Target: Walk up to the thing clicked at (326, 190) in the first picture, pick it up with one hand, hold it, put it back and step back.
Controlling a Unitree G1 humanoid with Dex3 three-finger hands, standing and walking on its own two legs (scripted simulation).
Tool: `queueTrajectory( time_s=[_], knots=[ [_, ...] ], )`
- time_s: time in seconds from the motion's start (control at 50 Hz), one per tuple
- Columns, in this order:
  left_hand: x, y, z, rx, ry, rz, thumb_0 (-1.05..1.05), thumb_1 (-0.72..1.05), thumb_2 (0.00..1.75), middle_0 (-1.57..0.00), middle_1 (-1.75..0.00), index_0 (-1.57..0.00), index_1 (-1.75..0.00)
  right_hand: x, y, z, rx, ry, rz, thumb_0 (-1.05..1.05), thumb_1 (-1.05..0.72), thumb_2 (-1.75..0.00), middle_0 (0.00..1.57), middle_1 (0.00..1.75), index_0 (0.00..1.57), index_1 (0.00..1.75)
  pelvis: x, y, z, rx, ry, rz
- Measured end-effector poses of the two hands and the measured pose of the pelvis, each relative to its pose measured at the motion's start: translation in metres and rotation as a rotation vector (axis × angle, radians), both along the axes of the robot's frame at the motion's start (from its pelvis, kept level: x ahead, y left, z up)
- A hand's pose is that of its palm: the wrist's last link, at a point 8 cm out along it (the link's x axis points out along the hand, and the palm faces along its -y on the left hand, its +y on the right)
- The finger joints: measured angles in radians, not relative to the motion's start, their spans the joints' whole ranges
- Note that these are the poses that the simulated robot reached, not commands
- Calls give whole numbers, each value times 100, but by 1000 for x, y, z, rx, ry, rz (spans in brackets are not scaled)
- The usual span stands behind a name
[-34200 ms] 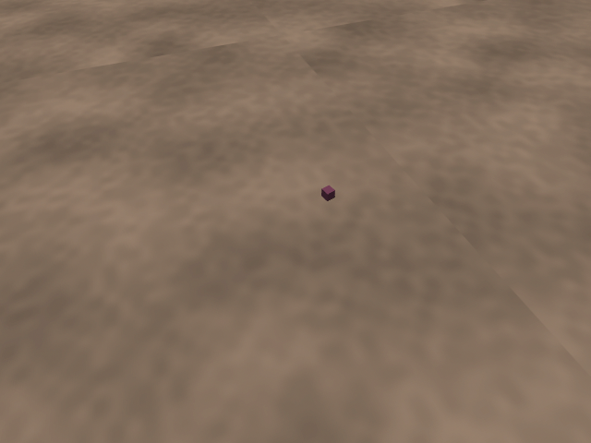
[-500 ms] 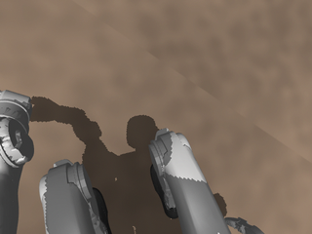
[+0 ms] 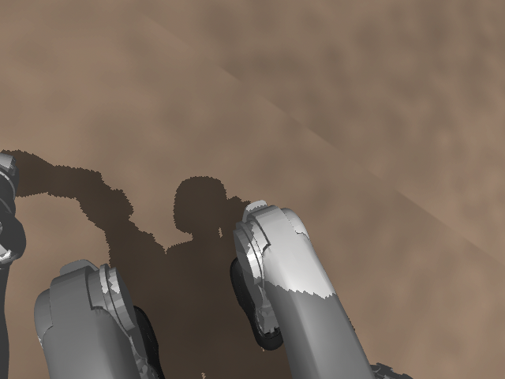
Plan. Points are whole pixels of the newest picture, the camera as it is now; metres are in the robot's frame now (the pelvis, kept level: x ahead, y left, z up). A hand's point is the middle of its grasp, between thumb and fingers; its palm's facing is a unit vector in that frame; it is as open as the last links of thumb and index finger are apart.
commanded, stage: lower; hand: left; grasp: from above
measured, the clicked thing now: out of the picture +0.49 +0.30 -0.21
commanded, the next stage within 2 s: rest in 0.34 s
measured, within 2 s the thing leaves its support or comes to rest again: rests again in 1.44 s
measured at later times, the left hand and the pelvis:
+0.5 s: hand out of the picture +0.47 +0.27 -0.22, palm faces -0.16 -0.41 -0.90, open 7.2 cm; pelvis +0.00 +0.00 -0.01, yaw -2 degrees
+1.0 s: hand out of the picture +0.47 +0.28 -0.25, palm faces -0.17 -0.41 -0.90, open 7.1 cm; pelvis -0.01 +0.01 -0.01, yaw -4 degrees
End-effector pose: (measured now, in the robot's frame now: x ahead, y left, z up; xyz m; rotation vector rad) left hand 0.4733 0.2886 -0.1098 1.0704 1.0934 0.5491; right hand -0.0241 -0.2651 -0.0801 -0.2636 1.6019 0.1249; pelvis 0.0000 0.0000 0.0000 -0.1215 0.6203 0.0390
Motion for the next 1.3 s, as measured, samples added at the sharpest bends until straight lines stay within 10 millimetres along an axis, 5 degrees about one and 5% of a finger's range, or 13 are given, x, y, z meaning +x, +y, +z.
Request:
queueTrajectory(
  time_s=[0.16, 0.46, 0.66, 1.0, 1.3],
  knots=[
    [6, -1, -6, 16, 12, -53, 7, 44, 19, -112, -33, -94, -24, -5, 4, 0, 11, 7, 5, 0, -92, -90, 20, 30, 19, 29, -1, 2, -4, -14, -12, -3],
    [-3, -9, -48, 9, 31, -52, 7, 46, 16, -111, -34, -92, -25, -15, 13, 5, 37, 43, 56, 0, -93, -90, 20, 30, 19, 29, -5, 2, -10, -32, -42, -11],
    [11, -12, -54, 19, 20, -47, 7, 45, 18, -113, -32, -94, -23, -15, 11, 17, 47, 67, 71, -1, -92, -90, 20, 30, 19, 29, -1, 3, -9, -49, -40, -20],
    [-1, -4, -78, 11, 34, -28, 7, 47, 14, -112, -32, -94, -23, -17, 22, 30, 43, 61, 101, -1, -92, -90, 20, 30, 19, 29, -6, 6, -10, -79, -68, -28],
    [10, -9, -83, 2, 15, -26, 6, 47, 15, -111, -34, -93, -24, -23, 35, 37, 65, 72, 103, -1, -92, -90, 20, 30, 19, 30, -6, 8, -9, -99, -74, -31]
  ],
)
